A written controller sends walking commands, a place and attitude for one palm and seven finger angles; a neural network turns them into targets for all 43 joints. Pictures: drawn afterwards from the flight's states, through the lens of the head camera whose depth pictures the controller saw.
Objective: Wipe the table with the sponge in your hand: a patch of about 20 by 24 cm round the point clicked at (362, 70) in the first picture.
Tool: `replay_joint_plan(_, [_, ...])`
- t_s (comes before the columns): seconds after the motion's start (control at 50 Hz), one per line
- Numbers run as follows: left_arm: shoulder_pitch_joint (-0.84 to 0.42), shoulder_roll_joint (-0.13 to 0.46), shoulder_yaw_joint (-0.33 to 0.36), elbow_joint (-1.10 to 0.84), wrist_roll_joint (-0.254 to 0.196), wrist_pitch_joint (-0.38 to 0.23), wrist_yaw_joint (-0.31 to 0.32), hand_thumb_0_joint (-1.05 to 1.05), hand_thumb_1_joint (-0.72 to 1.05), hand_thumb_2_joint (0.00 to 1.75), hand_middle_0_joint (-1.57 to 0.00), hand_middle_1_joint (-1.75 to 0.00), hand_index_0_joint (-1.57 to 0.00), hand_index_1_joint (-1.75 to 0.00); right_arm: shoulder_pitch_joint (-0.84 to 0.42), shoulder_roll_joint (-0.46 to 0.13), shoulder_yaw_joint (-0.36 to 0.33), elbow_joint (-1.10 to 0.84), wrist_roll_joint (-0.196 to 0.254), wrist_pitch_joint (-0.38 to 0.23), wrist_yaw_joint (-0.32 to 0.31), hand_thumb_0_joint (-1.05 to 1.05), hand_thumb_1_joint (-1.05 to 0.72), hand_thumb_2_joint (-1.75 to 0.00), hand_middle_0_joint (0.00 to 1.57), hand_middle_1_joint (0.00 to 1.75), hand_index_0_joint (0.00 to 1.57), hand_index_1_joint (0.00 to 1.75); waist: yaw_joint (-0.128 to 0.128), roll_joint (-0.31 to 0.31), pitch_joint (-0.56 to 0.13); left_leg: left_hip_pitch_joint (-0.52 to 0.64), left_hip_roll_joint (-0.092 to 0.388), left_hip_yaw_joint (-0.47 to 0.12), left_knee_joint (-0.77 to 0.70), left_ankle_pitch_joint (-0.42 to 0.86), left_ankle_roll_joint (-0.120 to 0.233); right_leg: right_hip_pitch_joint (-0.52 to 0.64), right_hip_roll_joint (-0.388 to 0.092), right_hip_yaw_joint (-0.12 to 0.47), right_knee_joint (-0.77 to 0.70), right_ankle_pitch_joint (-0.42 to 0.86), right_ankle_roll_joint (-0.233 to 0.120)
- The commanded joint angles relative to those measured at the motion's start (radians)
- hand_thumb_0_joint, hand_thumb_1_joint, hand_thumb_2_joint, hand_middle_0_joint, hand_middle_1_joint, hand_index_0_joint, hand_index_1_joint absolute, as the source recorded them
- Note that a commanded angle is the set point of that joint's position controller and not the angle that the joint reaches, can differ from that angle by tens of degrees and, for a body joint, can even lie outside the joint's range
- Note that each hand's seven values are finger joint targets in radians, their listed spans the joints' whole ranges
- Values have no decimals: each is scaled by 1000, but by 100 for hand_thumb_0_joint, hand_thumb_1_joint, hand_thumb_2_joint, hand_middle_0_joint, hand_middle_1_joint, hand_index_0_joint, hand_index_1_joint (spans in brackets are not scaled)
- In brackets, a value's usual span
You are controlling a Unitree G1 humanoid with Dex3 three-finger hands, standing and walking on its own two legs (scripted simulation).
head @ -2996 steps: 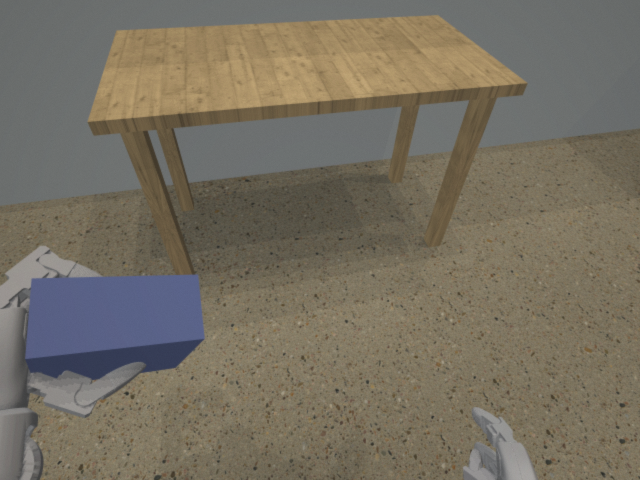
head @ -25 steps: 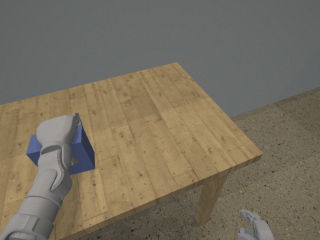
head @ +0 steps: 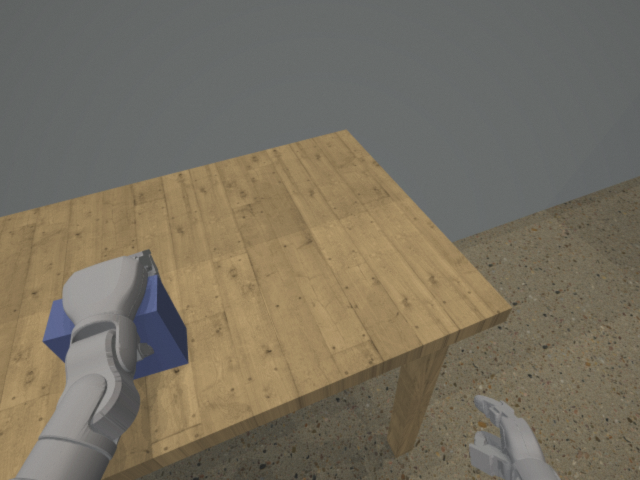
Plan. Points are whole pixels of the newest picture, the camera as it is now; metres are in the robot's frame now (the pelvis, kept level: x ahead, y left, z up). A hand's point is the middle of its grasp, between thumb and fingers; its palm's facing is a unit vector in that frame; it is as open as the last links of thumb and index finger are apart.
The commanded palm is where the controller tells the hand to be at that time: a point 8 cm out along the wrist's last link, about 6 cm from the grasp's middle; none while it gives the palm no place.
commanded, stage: wipe back along the first lane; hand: left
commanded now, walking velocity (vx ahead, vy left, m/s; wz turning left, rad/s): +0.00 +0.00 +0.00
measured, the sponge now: (131, 342) +0.27 +0.30 +0.02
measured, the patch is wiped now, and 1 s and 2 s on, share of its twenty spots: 1.00 1.00 1.00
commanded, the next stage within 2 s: lift the sponge slowly off the table in 0.42 s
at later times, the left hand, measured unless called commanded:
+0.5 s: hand (126, 349) +0.23 +0.26 +0.08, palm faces +0.07 -0.12 -0.99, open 10.3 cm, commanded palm +0.19 +0.26 +0.12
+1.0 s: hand (126, 350) +0.23 +0.26 +0.09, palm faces +0.05 -0.15 -0.99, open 10.2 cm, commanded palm +0.19 +0.26 +0.16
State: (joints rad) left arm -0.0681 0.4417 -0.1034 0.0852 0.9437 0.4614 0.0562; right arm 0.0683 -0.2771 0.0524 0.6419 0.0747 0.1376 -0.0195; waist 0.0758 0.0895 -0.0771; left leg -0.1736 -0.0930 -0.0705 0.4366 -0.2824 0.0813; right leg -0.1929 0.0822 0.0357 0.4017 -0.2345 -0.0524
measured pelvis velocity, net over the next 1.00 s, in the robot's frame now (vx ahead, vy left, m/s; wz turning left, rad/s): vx -0.02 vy -0.01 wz -0.01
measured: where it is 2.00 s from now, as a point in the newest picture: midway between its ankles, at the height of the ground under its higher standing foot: outside the picture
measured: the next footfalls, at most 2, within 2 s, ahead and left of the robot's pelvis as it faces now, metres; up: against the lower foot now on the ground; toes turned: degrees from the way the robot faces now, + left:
none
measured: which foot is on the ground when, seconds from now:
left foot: down 0.00-1.00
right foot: down 0.00-1.00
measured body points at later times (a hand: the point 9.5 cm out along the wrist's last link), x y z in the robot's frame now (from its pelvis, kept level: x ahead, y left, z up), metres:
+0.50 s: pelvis -0.01 +0.00 +0.00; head -0.03 -0.04 +0.45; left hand +0.22 +0.26 +0.13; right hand +0.23 -0.21 -0.08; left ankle -0.04 +0.07 -0.74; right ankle -0.02 -0.09 -0.74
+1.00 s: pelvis -0.02 -0.01 +0.00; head -0.04 -0.04 +0.45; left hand +0.22 +0.26 +0.14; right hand +0.22 -0.21 -0.08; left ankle -0.04 +0.07 -0.74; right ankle -0.02 -0.09 -0.74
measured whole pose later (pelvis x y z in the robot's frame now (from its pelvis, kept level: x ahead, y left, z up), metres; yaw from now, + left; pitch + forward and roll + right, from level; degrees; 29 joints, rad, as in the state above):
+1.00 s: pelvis -0.02 -0.01 +0.00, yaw -1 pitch -2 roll +0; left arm 0.11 0.45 -0.14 -0.18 0.91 0.53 0.00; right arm 0.03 -0.26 0.06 0.64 0.07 0.12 -0.02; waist 0.10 0.09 -0.04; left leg -0.12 -0.09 -0.06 0.43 -0.27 0.07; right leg -0.15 0.09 0.05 0.42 -0.22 -0.06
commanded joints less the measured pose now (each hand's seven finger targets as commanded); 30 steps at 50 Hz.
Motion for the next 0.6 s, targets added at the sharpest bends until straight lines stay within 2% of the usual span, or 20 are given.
replay_joint_plan(0.0, [-8, 117, 70, -153, -41, 3, -13, 0, 10, 130, -120, -160, -120, -160, -205, -99, -41, -179, -4, -59, 1, 0, -90, -90, 20, 30, 20, 30, 15, -115, -159, -25, 57, -20, -20, 379, -23, 179, -51, 46, 10, 403, -36])
replay_joint_plan(0.02, [22, 96, 55, -177, -50, 4, -14, 0, 10, 130, -120, -160, -120, -160, -211, -97, -40, -185, -4, -60, 3, 0, -90, -90, 20, 30, 20, 30, 15, -106, -152, -27, 57, -18, -20, 382, -23, 182, -53, 46, 10, 420, -34])
replay_joint_plan(0.06, [60, 132, 95, -212, -55, 14, -9, 0, 10, 130, -120, -160, -120, -160, -227, -102, -42, -185, -4, -59, 6, 0, -90, -90, 20, 30, 20, 30, 26, -108, -151, -27, 58, -23, -21, 376, -23, 182, -49, 65, 14, 420, -36])
replay_joint_plan(0.08, [53, 104, 69, -227, -59, 19, -9, 0, 10, 130, -120, -160, -120, -160, -223, -96, -40, -188, -4, -57, 4, 0, -90, -90, 20, 30, 20, 30, 17, -120, -150, -32, 58, -16, -19, 367, -20, 185, -53, 56, 14, 414, -31])
replay_joint_plan(0.12, [38, 114, 72, -230, -59, 30, -7, 0, 10, 130, -120, -160, -120, -160, -223, -101, -41, -183, -2, -54, 0, 0, -90, -90, 20, 30, 20, 30, 11, -116, -114, -40, 59, -18, -25, 341, -21, 155, -50, 57, 4, 377, -30])
replay_joint_plan(0.14, [69, 118, 83, -231, -62, 35, -3, 0, 10, 130, -120, -160, -120, -160, -227, -99, -42, -185, -1, -54, 2, 0, -90, -90, 20, 30, 20, 30, 20, -114, -104, -42, 60, -19, -28, 336, -22, 153, -50, 52, 4, 361, -30])
replay_joint_plan(0.16, [71, 123, 88, -260, -60, 43, -2, 0, 10, 130, -120, -160, -120, -160, -248, -102, -41, -189, -2, -56, 3, 0, -90, -90, 20, 30, 20, 30, 26, -107, -114, -30, 62, -24, -31, 336, -21, 146, -44, 66, 4, 350, -35])
replay_joint_plan(0.18, [71, 89, 57, -268, -58, 45, -2, 0, 10, 130, -120, -160, -120, -160, -236, -96, -41, -192, -1, -56, 2, 0, -90, -90, 20, 30, 20, 30, 17, -111, -116, -33, 61, -19, -24, 337, -20, 146, -47, 52, 6, 345, -32])
replay_joint_plan(0.2, [97, 82, 56, -283, -66, 45, -2, 0, 10, 130, -120, -160, -120, -160, -238, -93, -42, -197, 0, -58, 3, 0, -90, -90, 20, 30, 20, 30, 22, -117, -119, -29, 62, -20, -26, 336, -19, 150, -50, 50, 4, 348, -30])
replay_joint_plan(0.26, [132, 99, 74, -312, -60, 51, 0, 0, 10, 130, -120, -160, -120, -160, -253, -96, -42, -196, -1, -57, 7, 0, -90, -90, 20, 30, 20, 30, 27, -120, -124, -23, 65, -27, -27, 338, -20, 147, -42, 68, 9, 344, -35])
replay_joint_plan(0.28, [154, 70, 49, -333, -64, 51, 1, 0, 10, 130, -120, -160, -120, -160, -250, -89, -42, -202, -1, -59, 8, 0, -90, -90, 20, 30, 20, 30, 25, -111, -137, -21, 61, -17, -18, 345, -17, 163, -50, 59, 13, 362, -30])
replay_joint_plan(0.3, [168, 81, 57, -329, -63, 51, 2, 0, 10, 130, -120, -160, -120, -160, -247, -89, -41, -198, 0, -59, 9, 0, -90, -90, 20, 30, 20, 30, 24, -121, -127, -23, 64, -19, -20, 338, -20, 154, -48, 60, 12, 352, -30])
replay_joint_plan(0.32, [155, 60, 31, -334, -61, 53, -2, 0, 10, 130, -120, -160, -120, -160, -249, -89, -39, -199, -1, -56, 7, 0, -90, -90, 20, 30, 20, 30, 17, -125, -104, -27, 64, -19, -25, 324, -21, 139, -47, 60, 7, 335, -28])
replay_joint_plan(0.36, [130, 102, 62, -353, -54, 66, 0, 0, 10, 130, -120, -160, -120, -160, -267, -95, -38, -199, -1, -53, 5, 0, -90, -90, 20, 30, 20, 30, 22, -119, -93, -28, 65, -27, -34, 291, -17, 125, -39, 78, -1, 285, -34])
replay_joint_plan(0.42, [111, 71, 25, -346, -49, 78, -3, 0, 10, 130, -120, -160, -120, -160, -261, -89, -34, -200, 0, -52, 2, 0, -90, -90, 20, 30, 20, 30, 16, -113, -69, -30, 67, -23, -42, 269, -17, 107, -42, 59, -12, 237, -30])
replay_joint_plan(0.46, [132, 108, 63, -361, -43, 81, -2, 0, 10, 130, -120, -160, -120, -160, -280, -91, -34, -201, -2, -53, 2, 0, -90, -90, 20, 30, 20, 30, 31, -110, -83, -24, 65, -26, -41, 264, -16, 117, -37, 77, -8, 231, -34])
replay_joint_plan(0.48, [163, 85, 49, -362, -47, 78, -1, 0, 10, 130, -120, -160, -120, -160, -272, -83, -32, -205, -1, -55, 3, 0, -90, -90, 20, 30, 20, 30, 31, -118, -103, -27, 61, -17, -33, 273, -14, 139, -43, 67, -2, 244, -29])
replay_joint_plan(0.52, [129, 85, 38, -361, -44, 77, -5, 0, 10, 130, -120, -160, -120, -160, -270, -87, -28, -198, -2, -52, 1, 0, -90, -90, 20, 30, 20, 30, 20, -115, -81, -30, 64, -20, -41, 258, -18, 121, -41, 70, -8, 229, -29])
replay_joint_plan(0.56, [75, 133, 69, -370, -33, 88, -5, 0, 10, 130, -120, -160, -120, -160, -287, -91, -28, -197, -4, -49, -5, 0, -90, -90, 20, 30, 20, 30, 24, -101, -72, -27, 66, -29, -50, 228, -15, 102, -34, 82, -19, 173, -34])
replay_joint_plan(0.58, [56, 130, 66, -374, -26, 89, -4, 0, 10, 130, -120, -160, -120, -160, -281, -88, -28, -198, -3, -50, -5, 0, -90, -90, 20, 30, 20, 30, 24, -89, -87, -31, 64, -26, -47, 238, -15, 116, -40, 71, -12, 173, -33])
